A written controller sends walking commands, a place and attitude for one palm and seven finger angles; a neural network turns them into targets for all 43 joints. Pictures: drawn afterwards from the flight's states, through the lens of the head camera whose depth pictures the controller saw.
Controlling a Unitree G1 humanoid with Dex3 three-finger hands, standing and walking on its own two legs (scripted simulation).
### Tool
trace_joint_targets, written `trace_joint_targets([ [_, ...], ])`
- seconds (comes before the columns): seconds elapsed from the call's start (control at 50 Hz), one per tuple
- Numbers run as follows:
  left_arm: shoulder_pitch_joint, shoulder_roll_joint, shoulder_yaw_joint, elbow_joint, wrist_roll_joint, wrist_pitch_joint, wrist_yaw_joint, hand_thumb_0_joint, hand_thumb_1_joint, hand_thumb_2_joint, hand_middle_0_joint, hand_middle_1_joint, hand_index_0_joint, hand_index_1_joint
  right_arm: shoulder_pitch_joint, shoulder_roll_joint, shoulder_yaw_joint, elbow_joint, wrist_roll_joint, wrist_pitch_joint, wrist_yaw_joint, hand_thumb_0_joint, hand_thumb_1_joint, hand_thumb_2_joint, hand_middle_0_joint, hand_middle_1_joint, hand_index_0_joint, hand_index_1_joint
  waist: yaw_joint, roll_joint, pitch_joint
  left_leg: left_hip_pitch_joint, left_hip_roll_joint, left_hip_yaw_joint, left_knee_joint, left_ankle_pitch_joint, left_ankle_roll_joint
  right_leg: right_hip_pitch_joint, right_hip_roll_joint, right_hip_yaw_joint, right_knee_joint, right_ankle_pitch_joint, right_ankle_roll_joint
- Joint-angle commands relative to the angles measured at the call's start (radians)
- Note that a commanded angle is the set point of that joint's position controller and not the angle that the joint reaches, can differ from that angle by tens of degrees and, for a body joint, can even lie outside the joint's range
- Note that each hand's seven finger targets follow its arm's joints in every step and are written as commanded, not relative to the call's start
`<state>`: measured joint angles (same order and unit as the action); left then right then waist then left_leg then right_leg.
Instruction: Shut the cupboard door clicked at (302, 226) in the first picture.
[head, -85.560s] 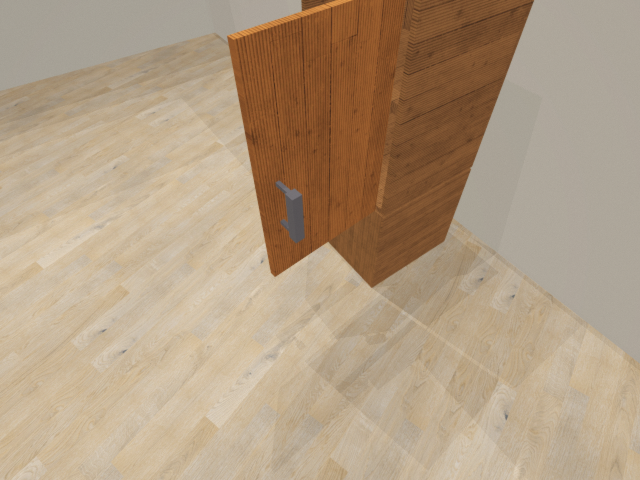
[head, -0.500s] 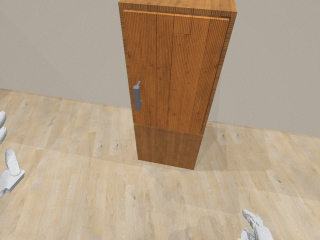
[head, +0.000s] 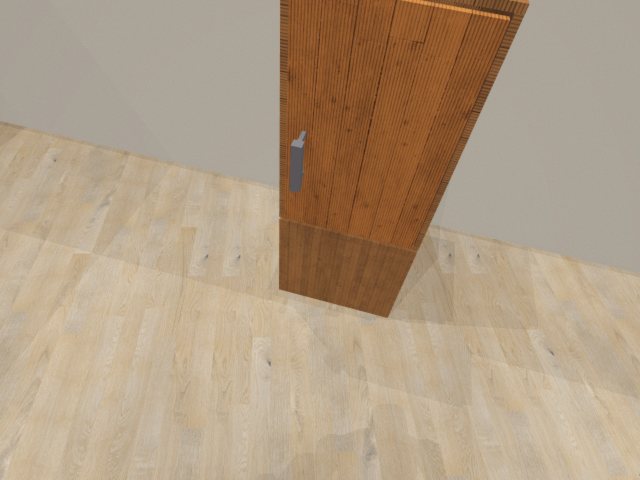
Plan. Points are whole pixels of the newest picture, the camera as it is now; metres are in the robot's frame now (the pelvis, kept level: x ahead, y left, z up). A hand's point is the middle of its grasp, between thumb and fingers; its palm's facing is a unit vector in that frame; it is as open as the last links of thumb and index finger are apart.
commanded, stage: let the arm hang, fingers relaxed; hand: left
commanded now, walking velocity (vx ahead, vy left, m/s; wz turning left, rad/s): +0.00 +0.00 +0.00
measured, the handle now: (299, 161) +0.78 +0.08 -0.11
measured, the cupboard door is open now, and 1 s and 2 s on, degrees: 0 0 0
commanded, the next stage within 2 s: look to check the result in 0.74 s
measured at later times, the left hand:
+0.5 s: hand out of the picture -0.05 +0.19 -0.17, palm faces +0.02 -0.99 -0.17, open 7.4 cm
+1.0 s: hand out of the picture -0.04 +0.17 -0.17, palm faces +0.01 -0.98 -0.18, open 7.4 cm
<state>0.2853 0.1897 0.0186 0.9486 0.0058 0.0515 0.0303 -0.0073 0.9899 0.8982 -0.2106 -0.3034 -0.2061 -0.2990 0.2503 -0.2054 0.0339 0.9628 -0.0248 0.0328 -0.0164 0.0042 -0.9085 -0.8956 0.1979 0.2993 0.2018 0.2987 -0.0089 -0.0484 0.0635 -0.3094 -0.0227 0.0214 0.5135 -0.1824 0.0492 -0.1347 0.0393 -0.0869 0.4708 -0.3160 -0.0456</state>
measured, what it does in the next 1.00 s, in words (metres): stands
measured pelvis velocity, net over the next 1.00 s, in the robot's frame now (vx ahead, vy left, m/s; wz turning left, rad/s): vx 0.00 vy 0.01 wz -0.02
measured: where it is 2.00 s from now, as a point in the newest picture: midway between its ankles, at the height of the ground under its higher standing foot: outside the picture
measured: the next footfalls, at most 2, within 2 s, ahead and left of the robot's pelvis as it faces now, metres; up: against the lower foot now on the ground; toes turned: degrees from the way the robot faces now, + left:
none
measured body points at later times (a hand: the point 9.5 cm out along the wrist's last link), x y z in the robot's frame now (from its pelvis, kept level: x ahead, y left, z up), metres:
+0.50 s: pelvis -0.01 +0.03 +0.01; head -0.01 +0.03 +0.46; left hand -0.05 +0.24 -0.16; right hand -0.02 -0.19 -0.15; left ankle +0.06 +0.09 -0.74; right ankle -0.04 -0.09 -0.74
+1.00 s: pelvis +0.00 +0.01 +0.01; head +0.01 +0.01 +0.46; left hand -0.04 +0.23 -0.15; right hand -0.04 -0.20 -0.15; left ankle +0.06 +0.09 -0.74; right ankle -0.04 -0.09 -0.74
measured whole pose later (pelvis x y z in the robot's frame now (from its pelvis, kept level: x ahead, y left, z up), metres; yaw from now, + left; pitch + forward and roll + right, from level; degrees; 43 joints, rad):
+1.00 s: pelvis +0.00 +0.01 +0.01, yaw -1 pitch -1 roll +0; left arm 0.36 0.13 0.01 1.15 0.01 0.00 0.04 0.00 0.90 0.90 -0.20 -0.30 -0.20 -0.30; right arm 0.33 -0.13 0.01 1.13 -0.01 0.01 -0.04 0.00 -0.91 -0.90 0.20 0.30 0.20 0.30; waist -0.02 0.00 0.03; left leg -0.25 -0.04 0.05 0.38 -0.12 0.07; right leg -0.12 0.02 -0.05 0.40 -0.27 -0.03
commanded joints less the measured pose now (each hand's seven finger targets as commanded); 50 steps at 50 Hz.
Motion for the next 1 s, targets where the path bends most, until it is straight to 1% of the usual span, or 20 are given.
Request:
trace_joint_targets([
  [0.0, 0.062, 0.101, 0.015, 0.041, 0.004, -0.043, -0.011, 0.000, 0.900, 0.900, -0.200, -0.300, -0.200, -0.300, -0.002, -0.102, -0.039, 0.002, 0.000, -0.024, -0.020, 0.000, -0.900, -0.900, 0.200, 0.300, 0.200, 0.300, 0.012, 0.211, -0.048, 0.051, 0.121, -0.176, -0.194, -0.085, 0.007, -0.014, -0.125, 0.148, -0.152, 0.024, -0.029],
  [0.02, 0.071, 0.100, 0.013, 0.062, 0.005, -0.045, -0.010, 0.000, 0.900, 0.900, -0.200, -0.300, -0.200, -0.300, 0.015, -0.105, -0.042, 0.013, 0.004, -0.024, -0.023, 0.000, -0.900, -0.900, 0.200, 0.300, 0.200, 0.300, 0.011, 0.163, -0.042, 0.061, 0.126, -0.181, -0.197, -0.083, 0.009, -0.018, -0.123, 0.143, -0.162, 0.022, -0.029],
  [0.08, 0.100, 0.079, 0.004, 0.122, 0.004, -0.049, -0.010, 0.000, 0.900, 0.900, -0.200, -0.300, -0.200, -0.300, 0.049, -0.096, -0.046, 0.057, 0.008, -0.027, -0.027, 0.000, -0.900, -0.900, 0.200, 0.300, 0.200, 0.300, 0.007, 0.114, -0.042, 0.088, 0.133, -0.184, -0.221, -0.096, 0.013, -0.032, -0.122, 0.139, -0.170, 0.027, -0.025],
  [0.12, 0.118, 0.076, 0.000, 0.148, 0.005, -0.051, -0.008, 0.000, 0.900, 0.900, -0.200, -0.300, -0.200, -0.300, 0.065, -0.095, -0.047, 0.074, 0.010, -0.027, -0.028, 0.000, -0.900, -0.900, 0.200, 0.300, 0.200, 0.300, 0.006, 0.076, -0.023, 0.096, 0.135, -0.185, -0.226, -0.096, 0.015, -0.050, -0.120, 0.136, -0.174, 0.020, -0.024],
  [0.16, 0.136, 0.061, -0.003, 0.169, 0.004, -0.049, -0.005, 0.000, 0.900, 0.900, -0.200, -0.300, -0.200, -0.300, 0.081, -0.083, -0.046, 0.094, 0.009, -0.026, -0.030, 0.000, -0.900, -0.900, 0.200, 0.300, 0.200, 0.300, 0.004, 0.066, -0.006, 0.091, 0.136, -0.186, -0.243, -0.130, 0.016, -0.064, -0.120, 0.136, -0.173, 0.006, -0.022],
  [0.18, 0.142, 0.059, -0.004, 0.176, 0.006, -0.050, -0.004, 0.000, 0.900, 0.900, -0.200, -0.300, -0.200, -0.300, 0.087, -0.082, -0.048, 0.101, 0.009, -0.026, -0.030, 0.000, -0.900, -0.900, 0.200, 0.300, 0.200, 0.300, 0.003, 0.048, 0.001, 0.088, 0.137, -0.187, -0.249, -0.139, 0.016, -0.069, -0.117, 0.136, -0.169, 0.004, -0.020],
  [0.22, 0.160, 0.058, -0.004, 0.186, 0.007, -0.049, -0.002, 0.000, 0.900, 0.900, -0.200, -0.300, -0.200, -0.300, 0.092, -0.082, -0.048, 0.111, 0.011, -0.026, -0.030, 0.000, -0.900, -0.900, 0.200, 0.300, 0.200, 0.300, 0.007, 0.054, 0.013, 0.080, 0.136, -0.187, -0.256, -0.152, 0.017, -0.076, -0.117, 0.136, -0.167, -0.004, -0.019],
  [0.3, 0.184, 0.037, -0.005, 0.201, 0.009, -0.048, 0.003, 0.000, 0.900, 0.900, -0.200, -0.300, -0.200, -0.300, 0.106, -0.064, -0.051, 0.127, 0.007, -0.025, -0.029, 0.000, -0.900, -0.900, 0.200, 0.300, 0.200, 0.300, 0.006, 0.040, 0.030, 0.068, 0.134, -0.190, -0.275, -0.193, 0.017, -0.100, -0.113, 0.135, -0.153, -0.025, -0.015],
  [0.32, 0.191, 0.040, -0.004, 0.199, 0.010, -0.049, 0.004, 0.000, 0.900, 0.900, -0.200, -0.300, -0.200, -0.300, 0.108, -0.061, -0.049, 0.125, 0.009, -0.025, -0.029, 0.000, -0.900, -0.900, 0.200, 0.300, 0.200, 0.300, 0.009, 0.024, 0.025, 0.067, 0.136, -0.188, -0.273, -0.185, 0.019, -0.099, -0.114, 0.134, -0.154, -0.021, -0.014],
  [0.36, 0.189, 0.027, -0.004, 0.199, 0.011, -0.049, 0.006, 0.000, 0.900, 0.900, -0.200, -0.300, -0.200, -0.300, 0.116, -0.050, -0.050, 0.131, 0.006, -0.027, -0.029, 0.000, -0.900, -0.900, 0.200, 0.300, 0.200, 0.300, 0.005, 0.034, 0.031, 0.063, 0.134, -0.187, -0.280, -0.188, 0.017, -0.104, -0.113, 0.133, -0.146, -0.017, -0.012],
  [0.42, 0.197, 0.028, -0.001, 0.197, 0.013, -0.047, 0.007, 0.000, 0.900, 0.900, -0.200, -0.300, -0.200, -0.300, 0.118, -0.046, -0.051, 0.131, 0.007, -0.028, -0.029, 0.000, -0.900, -0.900, 0.200, 0.300, 0.200, 0.300, 0.010, 0.070, 0.037, 0.053, 0.138, -0.192, -0.297, -0.209, 0.017, -0.107, -0.108, 0.127, -0.135, -0.010, -0.008],
  [0.5, 0.188, 0.018, 0.001, 0.195, 0.014, -0.047, 0.008, 0.000, 0.900, 0.900, -0.200, -0.300, -0.200, -0.300, 0.123, -0.036, -0.051, 0.133, 0.005, -0.032, -0.030, 0.000, -0.900, -0.900, 0.200, 0.300, 0.200, 0.300, 0.010, 0.058, 0.056, 0.036, 0.134, -0.196, -0.309, -0.211, 0.015, -0.108, -0.109, 0.128, -0.129, 0.005, -0.005],
  [0.54, 0.184, 0.018, 0.003, 0.193, 0.014, -0.046, 0.008, 0.000, 0.900, 0.900, -0.200, -0.300, -0.200, -0.300, 0.127, -0.032, -0.051, 0.133, 0.005, -0.032, -0.030, 0.000, -0.900, -0.900, 0.200, 0.300, 0.200, 0.300, 0.009, 0.067, 0.053, 0.036, 0.132, -0.193, -0.310, -0.211, 0.011, -0.109, -0.108, 0.125, -0.129, -0.001, -0.005],
  [0.68, 0.170, 0.017, 0.005, 0.182, 0.012, -0.051, 0.007, 0.000, 0.900, 0.900, -0.200, -0.300, -0.200, -0.300, 0.135, -0.023, -0.050, 0.131, 0.005, -0.033, -0.029, 0.000, -0.900, -0.900, 0.200, 0.300, 0.200, 0.300, 0.005, 0.068, 0.058, 0.043, 0.117, -0.172, -0.283, -0.166, 0.008, -0.111, -0.117, 0.135, -0.154, 0.002, -0.011],
  [0.7, 0.171, 0.014, 0.004, 0.183, 0.010, -0.054, 0.006, 0.000, 0.900, 0.900, -0.200, -0.300, -0.200, -0.300, 0.133, -0.025, -0.049, 0.130, 0.005, -0.034, -0.029, 0.000, -0.900, -0.900, 0.200, 0.300, 0.200, 0.300, 0.006, 0.065, 0.041, 0.058, 0.114, -0.166, -0.271, -0.141, 0.008, -0.107, -0.119, 0.138, -0.157, 0.013, -0.011],
  [0.82, 0.165, 0.023, 0.004, 0.183, 0.008, -0.058, 0.007, 0.000, 0.900, 0.900, -0.200, -0.300, -0.200, -0.300, 0.138, -0.026, -0.048, 0.132, 0.010, -0.033, -0.029, 0.000, -0.900, -0.900, 0.200, 0.300, 0.200, 0.300, 0.002, 0.049, 0.033, 0.088, 0.112, -0.151, -0.239, -0.084, 0.008, -0.109, -0.123, 0.142, -0.172, 0.017, -0.014],
  [0.86, 0.158, 0.017, 0.002, 0.184, 0.007, -0.056, 0.007, 0.000, 0.900, 0.900, -0.200, -0.300, -0.200, -0.300, 0.142, -0.018, -0.046, 0.138, 0.007, -0.032, -0.029, 0.000, -0.900, -0.900, 0.200, 0.300, 0.200, 0.300, -0.002, 0.057, 0.049, 0.084, 0.111, -0.152, -0.237, -0.086, 0.005, -0.120, -0.123, 0.145, -0.172, 0.006, -0.016],
  [0.88, 0.162, 0.016, 0.002, 0.186, 0.006, -0.057, 0.008, 0.000, 0.900, 0.900, -0.200, -0.300, -0.200, -0.300, 0.143, -0.018, -0.046, 0.138, 0.008, -0.032, -0.030, 0.000, -0.900, -0.900, 0.200, 0.300, 0.200, 0.300, -0.002, 0.065, 0.041, 0.091, 0.113, -0.154, -0.238, -0.079, 0.007, -0.115, -0.124, 0.145, -0.170, 0.014, -0.017],
  [0.92, 0.168, 0.022, 0.001, 0.188, 0.006, -0.059, 0.009, 0.000, 0.900, 0.900, -0.200, -0.300, -0.200, -0.300, 0.136, -0.025, -0.046, 0.137, 0.011, -0.033, -0.029, 0.000, -0.900, -0.900, 0.200, 0.300, 0.200, 0.300, 0.003, 0.049, 0.029, 0.107, 0.112, -0.146, -0.224, -0.043, 0.009, -0.108, -0.126, 0.146, -0.174, 0.034, -0.016],
  [0.98, 0.160, 0.015, -0.002, 0.192, 0.004, -0.062, 0.009, 0.000, 0.900, 0.900, -0.200, -0.300, -0.200, -0.300, 0.140, -0.017, -0.042, 0.145, 0.010, -0.034, -0.030, 0.000, -0.900, -0.900, 0.200, 0.300, 0.200, 0.300, -0.003, 0.041, 0.027, 0.122, 0.110, -0.133, -0.207, -0.004, 0.007, -0.106, -0.133, 0.151, -0.182, 0.044, -0.017],
])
